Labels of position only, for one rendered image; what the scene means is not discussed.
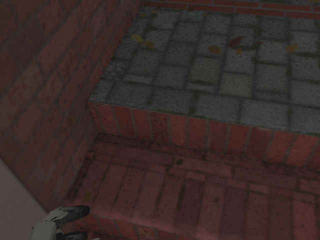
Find stairs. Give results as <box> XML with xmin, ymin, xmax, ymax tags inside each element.
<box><xmin>63</xmin><ymin>101</ymin><xmax>320</xmax><ymax>240</ymax></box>

